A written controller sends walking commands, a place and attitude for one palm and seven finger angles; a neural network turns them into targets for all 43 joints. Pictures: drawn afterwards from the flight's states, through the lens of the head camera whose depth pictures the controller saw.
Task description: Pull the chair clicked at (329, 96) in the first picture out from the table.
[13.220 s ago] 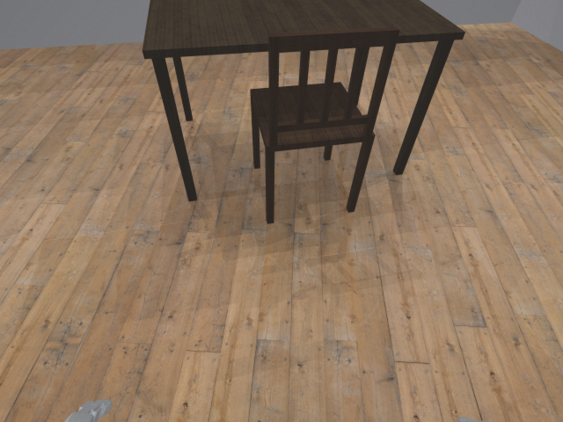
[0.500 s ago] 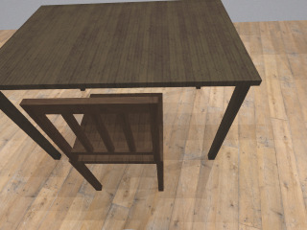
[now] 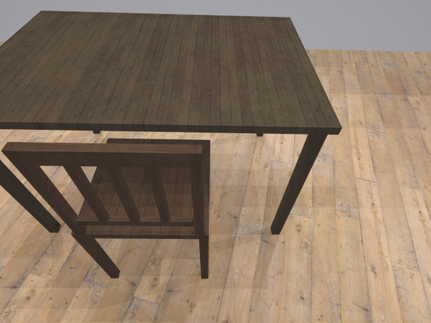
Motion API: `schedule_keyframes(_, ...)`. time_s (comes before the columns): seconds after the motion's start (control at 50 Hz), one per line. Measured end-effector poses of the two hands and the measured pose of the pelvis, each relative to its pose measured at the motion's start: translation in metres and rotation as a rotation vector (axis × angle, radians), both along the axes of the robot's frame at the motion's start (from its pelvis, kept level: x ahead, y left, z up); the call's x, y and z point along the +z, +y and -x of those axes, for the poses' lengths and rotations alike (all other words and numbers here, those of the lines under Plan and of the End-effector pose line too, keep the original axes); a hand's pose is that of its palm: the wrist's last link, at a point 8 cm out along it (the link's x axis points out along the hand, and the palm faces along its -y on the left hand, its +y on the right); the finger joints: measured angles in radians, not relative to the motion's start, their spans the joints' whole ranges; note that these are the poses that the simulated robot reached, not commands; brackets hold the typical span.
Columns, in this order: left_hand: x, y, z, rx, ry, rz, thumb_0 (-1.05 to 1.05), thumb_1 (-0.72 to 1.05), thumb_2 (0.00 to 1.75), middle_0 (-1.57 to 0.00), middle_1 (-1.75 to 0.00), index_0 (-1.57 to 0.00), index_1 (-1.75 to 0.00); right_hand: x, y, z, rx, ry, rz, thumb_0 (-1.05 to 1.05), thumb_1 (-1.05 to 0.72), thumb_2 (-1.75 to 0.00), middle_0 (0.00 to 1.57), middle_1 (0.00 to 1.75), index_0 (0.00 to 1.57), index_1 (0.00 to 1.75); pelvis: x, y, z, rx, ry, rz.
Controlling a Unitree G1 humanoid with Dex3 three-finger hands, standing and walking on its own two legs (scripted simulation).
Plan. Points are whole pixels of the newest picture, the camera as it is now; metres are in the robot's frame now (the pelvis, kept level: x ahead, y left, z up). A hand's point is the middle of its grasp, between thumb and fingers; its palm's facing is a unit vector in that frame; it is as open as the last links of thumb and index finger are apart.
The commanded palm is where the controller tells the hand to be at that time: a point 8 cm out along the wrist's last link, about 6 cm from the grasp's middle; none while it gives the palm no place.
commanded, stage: come to a stop and stand still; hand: left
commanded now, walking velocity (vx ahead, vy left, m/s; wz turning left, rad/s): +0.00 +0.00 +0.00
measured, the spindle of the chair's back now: (124, 194) +0.43 +0.26 -0.10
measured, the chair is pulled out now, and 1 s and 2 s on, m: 0.00 0.00 0.00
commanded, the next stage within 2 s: look again from close up in 0.54 s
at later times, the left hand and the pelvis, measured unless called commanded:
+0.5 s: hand out of the picture -0.02 +0.16 -0.18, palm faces +0.04 -0.99 -0.13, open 7.3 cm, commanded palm none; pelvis +0.02 +0.02 +0.00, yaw -1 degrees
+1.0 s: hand out of the picture +0.04 +0.24 -0.18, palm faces -0.01 -0.97 -0.23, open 7.3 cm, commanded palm none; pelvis +0.01 +0.06 -0.01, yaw -1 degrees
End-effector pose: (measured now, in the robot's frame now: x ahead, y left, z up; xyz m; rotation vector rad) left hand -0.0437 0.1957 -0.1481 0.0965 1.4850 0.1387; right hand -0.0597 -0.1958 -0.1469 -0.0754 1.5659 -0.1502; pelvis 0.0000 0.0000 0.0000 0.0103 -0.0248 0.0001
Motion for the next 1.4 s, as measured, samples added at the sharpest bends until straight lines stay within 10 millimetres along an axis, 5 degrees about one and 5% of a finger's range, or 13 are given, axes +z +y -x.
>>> schedule_keyframes(0.16,-0.001,0.005,-0.014,0.006,-0.010,-0.013,0.00,0.91,0.90,-0.20,-0.29,-0.20,-0.30,-0.005,0.013,-0.034,0.003,-0.068,-0.017,0.01,-0.91,-0.90,0.20,0.30,0.20,0.30,-0.001,0.004,-0.014,-0.007,0.002,-0.005)
schedule_keyframes(0.38,-0.005,0.006,-0.024,0.010,-0.027,0.013,0.00,0.91,0.90,-0.20,-0.29,-0.20,-0.30,0.000,-0.001,-0.063,0.031,-0.122,0.050,0.02,-0.93,-0.90,0.20,0.30,0.20,0.30,-0.001,0.013,-0.022,-0.008,0.001,-0.009)
schedule_keyframes(0.74,0.000,0.034,-0.018,-0.037,-0.014,-0.023,0.00,0.91,0.90,-0.20,-0.29,-0.20,-0.30,-0.007,0.005,-0.065,0.034,-0.150,0.048,0.02,-0.93,-0.90,0.20,0.30,0.20,0.30,-0.006,0.031,-0.015,-0.020,0.022,0.030)
schedule_keyframes(0.92,-0.004,0.080,-0.060,-0.058,-0.130,-0.082,0.00,0.91,0.90,-0.20,-0.29,-0.20,-0.30,-0.010,0.022,-0.074,0.036,-0.210,0.061,0.01,-0.93,-0.90,0.20,0.30,0.20,0.30,-0.012,0.051,-0.013,-0.021,0.009,0.019)
schedule_keyframes(1.08,-0.001,0.099,-0.085,-0.090,-0.188,-0.087,0.00,0.91,0.90,-0.20,-0.29,-0.20,-0.30,-0.003,0.030,-0.083,0.052,-0.239,0.069,0.01,-0.93,-0.90,0.20,0.30,0.20,0.30,-0.010,0.063,-0.008,-0.027,0.022,0.009)
schedule_keyframes(1.4,-0.001,0.099,-0.053,-0.079,-0.087,-0.070,0.00,0.91,0.90,-0.20,-0.29,-0.20,-0.30,0.004,0.028,-0.097,0.062,-0.252,0.075,0.01,-0.91,-0.90,0.20,0.30,0.20,0.30,-0.005,0.064,-0.012,-0.036,0.023,0.000)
